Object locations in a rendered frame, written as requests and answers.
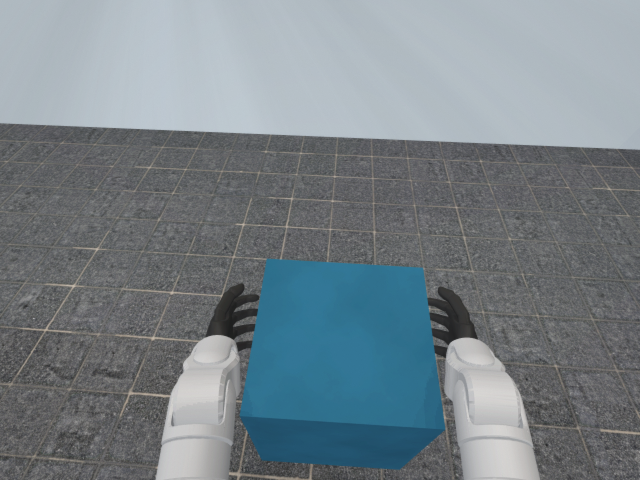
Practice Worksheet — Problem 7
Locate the carton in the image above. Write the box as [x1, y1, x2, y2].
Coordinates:
[240, 259, 445, 470]

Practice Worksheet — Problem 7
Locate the left robot hand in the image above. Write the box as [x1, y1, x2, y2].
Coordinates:
[205, 283, 260, 352]

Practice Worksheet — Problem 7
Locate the right robot hand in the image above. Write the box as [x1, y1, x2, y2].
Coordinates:
[427, 286, 478, 358]

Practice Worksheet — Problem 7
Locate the robot right forearm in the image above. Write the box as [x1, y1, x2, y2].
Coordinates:
[444, 338, 540, 480]

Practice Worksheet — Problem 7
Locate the robot left forearm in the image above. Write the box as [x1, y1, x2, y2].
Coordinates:
[156, 335, 241, 480]

